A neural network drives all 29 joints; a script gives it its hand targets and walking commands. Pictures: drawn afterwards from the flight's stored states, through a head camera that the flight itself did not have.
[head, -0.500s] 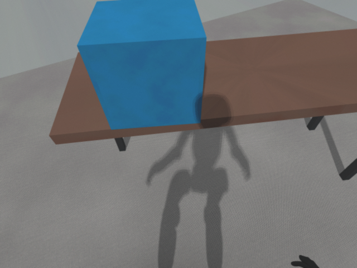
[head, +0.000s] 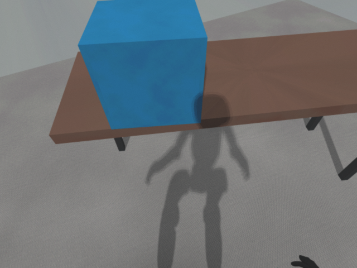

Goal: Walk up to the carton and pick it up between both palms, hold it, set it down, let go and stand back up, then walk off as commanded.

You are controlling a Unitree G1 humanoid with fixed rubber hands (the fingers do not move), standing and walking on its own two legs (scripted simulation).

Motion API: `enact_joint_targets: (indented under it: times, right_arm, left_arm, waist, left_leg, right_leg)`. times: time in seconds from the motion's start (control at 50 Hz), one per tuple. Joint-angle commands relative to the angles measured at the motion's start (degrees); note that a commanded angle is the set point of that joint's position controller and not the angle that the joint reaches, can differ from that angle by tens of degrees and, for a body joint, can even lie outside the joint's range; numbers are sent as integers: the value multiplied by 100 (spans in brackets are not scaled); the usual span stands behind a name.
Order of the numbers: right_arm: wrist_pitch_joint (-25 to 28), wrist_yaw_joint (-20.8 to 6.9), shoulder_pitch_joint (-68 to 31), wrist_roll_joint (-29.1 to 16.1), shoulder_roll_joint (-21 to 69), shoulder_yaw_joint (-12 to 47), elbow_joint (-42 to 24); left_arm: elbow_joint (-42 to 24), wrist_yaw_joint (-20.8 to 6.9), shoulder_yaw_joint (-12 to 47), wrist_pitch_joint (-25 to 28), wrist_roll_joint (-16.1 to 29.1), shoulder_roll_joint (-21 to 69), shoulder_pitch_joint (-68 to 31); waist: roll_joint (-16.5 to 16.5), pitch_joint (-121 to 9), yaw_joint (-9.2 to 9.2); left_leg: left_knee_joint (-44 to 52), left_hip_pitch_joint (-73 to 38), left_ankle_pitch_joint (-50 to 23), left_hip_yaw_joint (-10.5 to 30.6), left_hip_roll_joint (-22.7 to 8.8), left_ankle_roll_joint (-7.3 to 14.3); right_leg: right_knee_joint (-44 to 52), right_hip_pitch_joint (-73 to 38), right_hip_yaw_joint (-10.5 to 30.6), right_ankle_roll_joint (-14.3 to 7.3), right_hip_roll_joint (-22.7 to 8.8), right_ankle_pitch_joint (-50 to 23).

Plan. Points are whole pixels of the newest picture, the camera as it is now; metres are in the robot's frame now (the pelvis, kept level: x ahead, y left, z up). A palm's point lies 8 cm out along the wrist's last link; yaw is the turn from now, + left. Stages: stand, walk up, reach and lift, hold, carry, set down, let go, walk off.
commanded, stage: walk up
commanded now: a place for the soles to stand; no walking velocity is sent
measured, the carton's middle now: (151, 64) +0.68 +0.07 +0.10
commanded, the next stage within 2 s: none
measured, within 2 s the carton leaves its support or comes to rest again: neither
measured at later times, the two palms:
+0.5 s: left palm out of the picture +0.09 +0.31 -0.09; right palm out of the picture +0.09 -0.29 -0.10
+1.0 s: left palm out of the picture +0.09 +0.30 -0.09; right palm out of the picture +0.09 -0.29 -0.10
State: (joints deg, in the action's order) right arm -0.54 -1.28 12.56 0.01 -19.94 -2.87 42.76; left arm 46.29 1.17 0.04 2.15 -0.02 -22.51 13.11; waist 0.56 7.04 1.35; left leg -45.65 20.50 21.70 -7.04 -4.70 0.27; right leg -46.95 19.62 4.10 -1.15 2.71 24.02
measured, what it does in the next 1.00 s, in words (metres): stands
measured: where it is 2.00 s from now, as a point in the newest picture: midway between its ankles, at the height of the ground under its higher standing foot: outside the picture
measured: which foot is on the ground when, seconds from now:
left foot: down 0.00-1.00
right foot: down 0.00-1.00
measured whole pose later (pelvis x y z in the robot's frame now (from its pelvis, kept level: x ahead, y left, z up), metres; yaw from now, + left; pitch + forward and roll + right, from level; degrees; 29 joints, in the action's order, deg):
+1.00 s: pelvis +0.00 +0.00 +0.00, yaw -1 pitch -4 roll +1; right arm -1.2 -1.2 12.6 0.0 -19.9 -2.9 43.0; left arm 46.3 1.5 0.0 2.4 0.0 -22.4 14.5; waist -0.1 7.0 1.3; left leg -46.1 20.1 22.1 -7.1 -4.1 0.3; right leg -47.9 19.7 5.0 -1.1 2.7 24.4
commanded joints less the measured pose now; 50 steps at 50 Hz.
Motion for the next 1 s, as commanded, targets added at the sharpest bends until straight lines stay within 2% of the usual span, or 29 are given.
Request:
enact_joint_targets:
  times: [0.0, 0.06, 0.08, 0.1, 0.16, 0.2, 0.22, 0.24, 0.28, 0.32, 0.36, 0.42, 0.44, 0.46, 0.48, 0.5, 0.54, 0.58, 0.62, 0.66, 0.68, 0.72, 0.78, 0.8, 0.82, 0.86, 0.9, 0.94, 0.98]
  right_arm:
    - [127, 82, -622, -11, -1388, -452, -200]
    - [150, 73, -552, 93, -1399, -465, -124]
    - [169, 68, -416, 20, -1357, -472, -138]
    - [219, 72, -358, 75, -1574, -476, -26]
    - [243, 112, -270, 60, -1680, -528, -58]
    - [237, 124, -293, 51, -1754, -535, -99]
    - [211, 126, -406, 59, -1726, -539, -81]
    - [207, 116, -457, 30, -1547, -432, -179]
    - [114, 71, -713, 63, -1389, -448, -212]
    - [45, 49, -744, 47, -1321, -444, -262]
    - [52, 77, -643, 58, -1254, -477, -89]
    - [185, 48, -249, 126, -1490, -510, -8]
    - [201, 60, -268, 176, -1501, -585, 14]
    - [246, 92, -99, 113, -1711, -539, -23]
    - [271, 93, -177, 102, -1700, -597, 11]
    - [274, 85, -174, 41, -1774, -588, -8]
    - [263, 107, -454, 73, -1605, -470, -28]
    - [180, 101, -545, 54, -1597, -521, -97]
    - [127, 76, -705, 59, -1407, -485, -233]
    - [73, 72, -818, 14, -1285, -395, -221]
    - [77, 95, -441, 25, -1283, -401, -130]
    - [148, 81, -516, 92, -1345, -479, -27]
    - [269, 81, -137, 120, -1548, -582, 52]
    - [232, 93, -291, 121, -1740, -592, 44]
    - [240, 97, -497, 94, -1641, -565, -44]
    - [215, 109, -525, 77, -1669, -535, -59]
    - [136, 95, -846, -5, -1482, -444, -204]
    - [88, 111, -803, 18, -1220, -410, -244]
    - [149, 90, -502, 21, -1285, -456, -98]
  left_arm:
    - [-75, 106, -472, 263, -140, -1490, 152]
    - [-223, 121, -445, 256, -183, -1544, -111]
    - [-212, 119, -455, 275, -137, -1518, -186]
    - [-310, 108, -447, 250, -92, -1275, -258]
    - [-178, 106, -432, 201, -68, -1255, 9]
    - [-111, 111, -404, 189, -120, -1211, 92]
    - [-129, 101, -447, 210, -102, -1274, 267]
    - [-112, 112, -475, 221, -117, -1310, 374]
    - [-43, 99, -492, 268, -207, -1497, 174]
    - [-58, 123, -587, 274, -202, -1807, 91]
    - [-110, 152, -606, 265, -156, -1855, 121]
    - [-251, 149, -504, 241, -159, -1563, -240]
    - [-234, 124, -491, 225, -104, -1348, -273]
    - [-320, 111, -393, 243, -81, -1199, -161]
    - [-279, 129, -435, 227, -79, -1196, 49]
    - [-169, 126, -442, 200, -96, -1283, 274]
    - [-123, 137, -446, 226, -71, -1206, 433]
    - [-88, 103, -476, 225, -143, -1260, 522]
    - [-97, 115, -488, 285, -159, -1522, 532]
    - [-118, 141, -625, 298, -172, -1810, 262]
    - [-212, 155, -610, 289, -180, -1862, 32]
    - [-230, 190, -507, 264, -155, -1639, -43]
    - [-208, 130, -414, 231, -102, -1124, -187]
    - [-133, 122, -460, 208, -91, -1255, 53]
    - [-77, 122, -515, 211, -73, -1291, 270]
    - [-72, 120, -476, 221, -107, -1240, 590]
    - [-69, 130, -528, 308, -148, -1524, 486]
    - [-42, 148, -572, 332, -147, -1774, 399]
    - [-116, 181, -543, 307, -137, -1820, -124]
  waist:
    - [-456, -848, 14]
    - [-404, -828, 118]
    - [-169, -1022, 190]
    - [174, -928, 191]
    - [212, -1202, 177]
    - [272, -945, 49]
    - [537, -1064, 69]
    - [186, -1197, -43]
    - [-330, -522, 31]
    - [-747, -498, 17]
    - [-973, -303, -120]
    - [-255, -737, 218]
    - [-181, -691, 113]
    - [70, -814, 256]
    - [482, -957, 132]
    - [261, -1011, 108]
    - [303, -1015, -81]
    - [420, -867, -62]
    - [-111, -713, -94]
    - [-491, -508, -98]
    - [-646, -475, 63]
    - [-401, -437, 132]
    - [433, -784, 307]
    - [436, -803, 179]
    - [518, -819, -65]
    - [168, -912, -81]
    - [-184, -504, -143]
    - [-569, -399, -117]
    - [-440, -627, 96]
  left_leg:
    - [450, -634, -276, 684, -335, 442]
    - [405, -541, -311, 589, -21, 374]
    - [625, -978, -334, 766, -164, 360]
    - [1121, -994, -270, 963, -525, 545]
    - [1490, -973, -646, 1549, -1306, 1053]
    - [1353, -657, -878, 1237, -1262, 1044]
    - [1178, -604, -717, 1009, -1221, 953]
    - [1063, -531, -460, 1008, -1181, 919]
    - [242, 119, 85, 584, -189, 450]
    - [-103, 118, 826, 525, 309, 245]
    - [-57, 50, 950, 682, 234, 240]
    - [801, -910, -191, 954, -34, 455]
    - [988, -960, -380, 881, -318, 496]
    - [1426, -1014, -273, 1403, -893, 838]
    - [1718, -933, -444, 1696, -1295, 1137]
    - [1835, -918, -441, 1890, -1592, 1345]
    - [1301, -707, -1211, 1449, -1359, 1135]
    - [1073, -215, -550, 999, -1062, 847]
    - [249, 2, -182, 381, -314, 424]
    - [-267, 294, 685, 567, 309, 276]
    - [-106, 43, 912, 678, 284, 238]
    - [536, -529, 314, 933, 122, 282]
    - [1658, -1099, 356, 1513, -949, 837]
    - [1914, -945, 239, 1868, -1431, 1148]
    - [1855, -565, -34, 1812, -1465, 1205]
    - [1244, -408, -618, 1192, -1193, 1040]
    - [269, 68, -310, 531, -356, 432]
    - [-143, 167, 500, 512, 96, 184]
    - [387, -470, 154, 718, 37, 229]
  right_leg:
    - [1462, 448, 1840, -593, -835, -1657]
    - [1566, 471, 1964, -673, -943, -1654]
    - [1389, 736, 1873, -653, -851, -1638]
    - [994, 780, 1188, -438, -579, -1569]
    - [-103, 458, 308, -165, -168, -1649]
    - [88, 227, 152, -228, -290, -1626]
    - [233, 148, 341, -206, -331, -1452]
    - [434, 6, 454, -257, -353, -1383]
    - [1695, 297, 2038, -621, -911, -870]
    - [2045, 309, 2911, -897, -1190, -788]
    - [2049, 379, 2969, -1056, -1329, -1070]
    - [1389, 765, 1914, -619, -879, -1143]
    - [1209, 867, 1409, -378, -693, -1139]
    - [566, 961, 854, -255, -348, -1292]
    - [-164, 553, 283, -129, -95, -1372]
    - [-490, 511, 11, -76, -61, -1013]
    - [112, 167, 245, -59, -331, -1245]
    - [428, -167, 403, -342, -279, -1498]
    - [1334, 42, 1669, -559, -895, -1449]
    - [2067, 198, 3075, -937, -1359, -1167]
    - [1983, 407, 2933, -1095, -1377, -919]
    - [1719, 811, 2710, -847, -1153, -1438]
    - [565, 952, 818, -251, -348, -1246]
    - [-74, 713, 255, -149, -61, -1186]
    - [-268, 318, 74, -100, -137, -466]
    - [347, 86, 316, -154, -258, -1124]
    - [1487, 78, 1637, -397, -874, -1604]
    - [1842, 173, 2792, -938, -1340, -1722]
    - [1608, 545, 2428, -857, -1161, -1515]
